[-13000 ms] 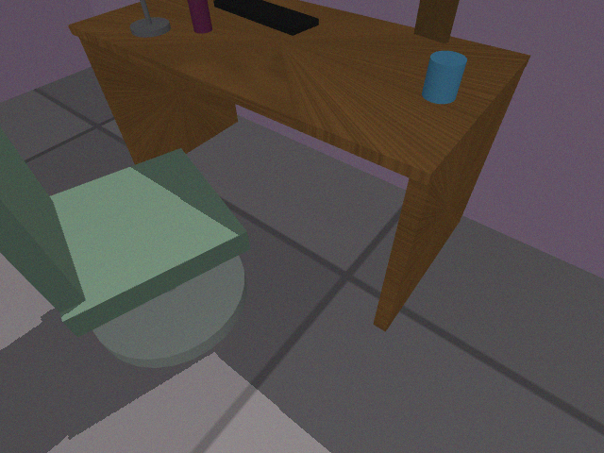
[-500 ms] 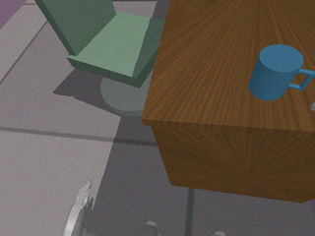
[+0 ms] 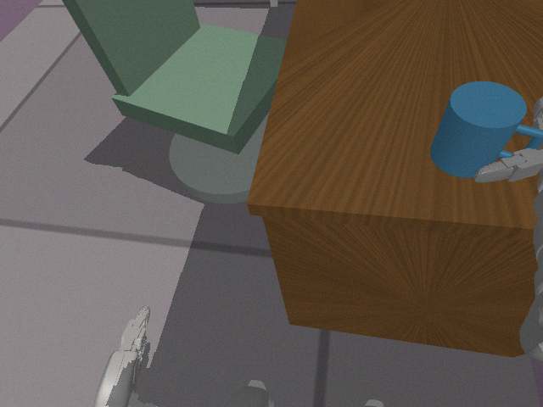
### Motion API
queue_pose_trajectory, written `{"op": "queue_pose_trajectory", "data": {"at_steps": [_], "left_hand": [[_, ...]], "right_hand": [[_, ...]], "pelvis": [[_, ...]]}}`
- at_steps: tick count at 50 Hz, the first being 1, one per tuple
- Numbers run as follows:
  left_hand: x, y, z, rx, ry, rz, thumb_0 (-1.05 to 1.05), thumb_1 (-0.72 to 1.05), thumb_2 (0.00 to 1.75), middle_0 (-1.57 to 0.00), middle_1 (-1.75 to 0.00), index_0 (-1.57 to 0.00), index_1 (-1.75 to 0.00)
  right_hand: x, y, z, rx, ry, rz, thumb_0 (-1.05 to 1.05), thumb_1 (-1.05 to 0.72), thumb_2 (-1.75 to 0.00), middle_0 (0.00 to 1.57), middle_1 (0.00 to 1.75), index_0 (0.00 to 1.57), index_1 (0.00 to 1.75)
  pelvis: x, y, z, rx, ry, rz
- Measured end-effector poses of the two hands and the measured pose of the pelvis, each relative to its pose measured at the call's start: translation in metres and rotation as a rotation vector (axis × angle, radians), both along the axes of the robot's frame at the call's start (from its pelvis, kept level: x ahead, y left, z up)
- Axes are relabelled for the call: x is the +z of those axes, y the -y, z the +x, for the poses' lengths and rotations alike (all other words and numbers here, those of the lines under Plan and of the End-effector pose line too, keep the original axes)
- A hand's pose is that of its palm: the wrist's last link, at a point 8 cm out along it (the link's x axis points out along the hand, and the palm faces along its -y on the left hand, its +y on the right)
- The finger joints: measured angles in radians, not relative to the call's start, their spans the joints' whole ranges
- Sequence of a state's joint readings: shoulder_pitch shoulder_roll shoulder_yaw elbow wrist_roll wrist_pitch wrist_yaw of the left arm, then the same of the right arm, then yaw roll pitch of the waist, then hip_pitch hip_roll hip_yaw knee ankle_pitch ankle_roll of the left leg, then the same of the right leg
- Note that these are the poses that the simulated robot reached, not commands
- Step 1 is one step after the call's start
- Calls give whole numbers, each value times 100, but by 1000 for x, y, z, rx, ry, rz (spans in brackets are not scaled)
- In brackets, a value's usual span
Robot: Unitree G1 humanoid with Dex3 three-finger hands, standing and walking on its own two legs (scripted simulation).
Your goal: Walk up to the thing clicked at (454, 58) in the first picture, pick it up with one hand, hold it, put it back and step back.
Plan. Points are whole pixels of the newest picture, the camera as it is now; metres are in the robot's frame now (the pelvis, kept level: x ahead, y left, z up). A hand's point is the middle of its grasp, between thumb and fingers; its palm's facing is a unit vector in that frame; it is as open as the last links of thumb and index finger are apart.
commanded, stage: rest palm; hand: right
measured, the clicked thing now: (485, 135) +0.52 -0.21 +0.09
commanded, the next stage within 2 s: close in 0.12 s
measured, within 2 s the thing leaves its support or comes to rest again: leaves its support in 1.48 s
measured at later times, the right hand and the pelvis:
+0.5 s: hand (499, 130) +0.50 -0.21 +0.11, palm faces +0.19 +0.98 -0.01, open 16.3 cm; pelvis -0.01 +0.00 +0.00, yaw +0 degrees
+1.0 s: hand (501, 121) +0.50 -0.21 +0.13, palm faces +0.21 +0.98 +0.00, open 9.9 cm; pelvis +0.00 +0.00 +0.01, yaw +0 degrees
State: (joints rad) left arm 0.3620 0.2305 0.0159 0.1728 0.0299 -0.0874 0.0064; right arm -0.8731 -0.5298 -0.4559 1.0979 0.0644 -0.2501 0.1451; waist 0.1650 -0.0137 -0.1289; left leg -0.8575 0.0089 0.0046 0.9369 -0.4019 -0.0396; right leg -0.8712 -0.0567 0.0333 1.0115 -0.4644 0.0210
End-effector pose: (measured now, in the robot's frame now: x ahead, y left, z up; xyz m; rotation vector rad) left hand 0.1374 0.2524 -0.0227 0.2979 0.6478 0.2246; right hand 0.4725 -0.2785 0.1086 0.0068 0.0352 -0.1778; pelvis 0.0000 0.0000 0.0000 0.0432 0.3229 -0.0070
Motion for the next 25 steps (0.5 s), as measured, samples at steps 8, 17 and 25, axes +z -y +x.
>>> {"op": "queue_pose_trajectory", "data": {"at_steps": [8, 17, 25], "left_hand": [[-2, 0, 3, -14, -11, -12, -1, -56, 7, -6, -5, -6, -7], [-1, 10, 3, -27, 14, -47, -1, -58, 8, -6, -5, -5, -7], [4, 5, -6, -4, 20, -29, -1, -56, 7, -6, -5, -5, -7]], "right_hand": [[0, -6, -5, -4, -9, -10, -2, 54, -7, 3, 5, 2, 6], [2, -19, -11, 10, -14, -6, -2, 49, -7, 9, 6, 8, 7], [7, -20, -5, -17, -13, -15, -2, 50, -8, 30, 17, 28, 17]], "pelvis": [[1, -3, -1, -9, 7, -5], [4, -3, -3, -10, 27, -9], [4, -2, -7, -3, 34, -11]]}}
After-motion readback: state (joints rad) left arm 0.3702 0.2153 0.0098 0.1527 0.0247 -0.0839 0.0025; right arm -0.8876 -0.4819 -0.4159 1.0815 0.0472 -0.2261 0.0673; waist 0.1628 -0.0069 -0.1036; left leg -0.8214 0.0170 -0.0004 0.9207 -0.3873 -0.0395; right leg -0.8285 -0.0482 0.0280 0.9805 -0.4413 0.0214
